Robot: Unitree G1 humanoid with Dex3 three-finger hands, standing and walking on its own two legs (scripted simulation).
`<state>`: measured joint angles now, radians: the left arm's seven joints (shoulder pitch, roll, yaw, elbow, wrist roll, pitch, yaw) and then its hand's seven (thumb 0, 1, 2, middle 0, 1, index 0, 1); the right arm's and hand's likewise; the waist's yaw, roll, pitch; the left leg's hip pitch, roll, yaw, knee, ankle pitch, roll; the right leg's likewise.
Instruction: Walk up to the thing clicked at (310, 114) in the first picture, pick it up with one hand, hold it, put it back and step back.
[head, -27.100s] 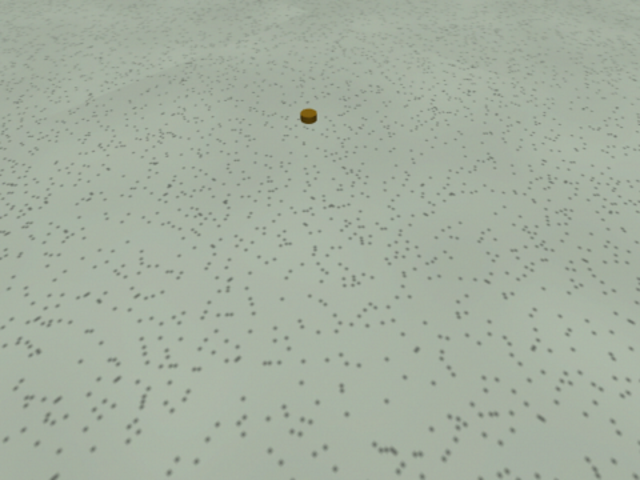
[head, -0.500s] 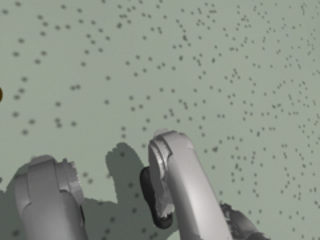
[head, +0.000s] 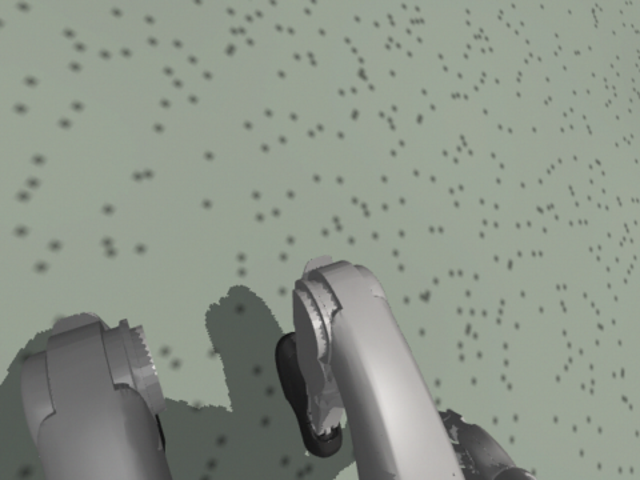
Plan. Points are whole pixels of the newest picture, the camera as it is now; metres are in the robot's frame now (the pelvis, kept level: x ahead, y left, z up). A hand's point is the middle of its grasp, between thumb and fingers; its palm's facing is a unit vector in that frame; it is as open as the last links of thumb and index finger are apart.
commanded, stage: rise first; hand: left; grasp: from above
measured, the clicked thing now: out of the picture +0.49 +0.35 -0.30
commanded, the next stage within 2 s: approach in 1.56 s
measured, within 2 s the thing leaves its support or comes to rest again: neither
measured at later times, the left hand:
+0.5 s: hand out of the picture +0.45 +0.39 -0.18, palm faces -0.45 -0.14 -0.88, open 14.2 cm
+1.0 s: hand out of the picture +0.45 +0.39 -0.18, palm faces -0.45 -0.14 -0.88, open 14.3 cm
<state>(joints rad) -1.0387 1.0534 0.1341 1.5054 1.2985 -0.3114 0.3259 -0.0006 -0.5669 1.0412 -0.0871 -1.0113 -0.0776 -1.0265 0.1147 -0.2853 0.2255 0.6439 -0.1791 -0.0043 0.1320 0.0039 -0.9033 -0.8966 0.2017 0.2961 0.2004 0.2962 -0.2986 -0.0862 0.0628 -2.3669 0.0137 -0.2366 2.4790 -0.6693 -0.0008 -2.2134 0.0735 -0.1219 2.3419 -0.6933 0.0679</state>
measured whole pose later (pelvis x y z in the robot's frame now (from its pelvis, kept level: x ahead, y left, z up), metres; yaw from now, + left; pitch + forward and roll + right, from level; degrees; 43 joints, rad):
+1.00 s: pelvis +0.00 +0.00 +0.00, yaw +0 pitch +30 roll -14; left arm -1.03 1.05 0.13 1.48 1.28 -0.31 0.30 0.00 -0.57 1.04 -0.09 -1.00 -0.07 -1.01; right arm 0.11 -0.29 0.23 0.63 -0.18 0.00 0.13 0.00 -0.90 -0.89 0.20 0.30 0.20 0.30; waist -0.29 -0.09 0.07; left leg -2.36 0.01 -0.24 2.48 -0.67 0.00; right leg -2.21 0.07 -0.13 2.34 -0.69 0.07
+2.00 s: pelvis +0.00 +0.00 +0.00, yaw +0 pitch +32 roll -13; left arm -1.14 1.00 0.03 1.53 1.29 -0.27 0.35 0.00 -0.53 0.99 -0.08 -1.07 -0.09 -1.06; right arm 0.13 -0.28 0.23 0.63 -0.18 -0.03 0.13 0.00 -0.90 -0.89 0.20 0.30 0.20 0.30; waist -0.34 -0.09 0.05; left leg -2.38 0.01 -0.23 2.47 -0.67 -0.01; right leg -2.23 0.07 -0.12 2.34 -0.69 0.06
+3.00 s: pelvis +0.00 +0.00 -0.01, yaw -2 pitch +29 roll -15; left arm -1.18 1.10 0.08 1.73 1.31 -0.19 0.53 0.00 -0.50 0.95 -0.08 -1.02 -0.09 -1.01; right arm 0.09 -0.31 0.32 0.61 -0.23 -0.13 0.15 0.00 -0.90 -0.90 0.20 0.30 0.20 0.30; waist -0.40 -0.14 0.15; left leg -2.40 0.03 -0.25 2.53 -0.68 0.01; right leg -2.24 0.09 -0.14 2.37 -0.68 0.07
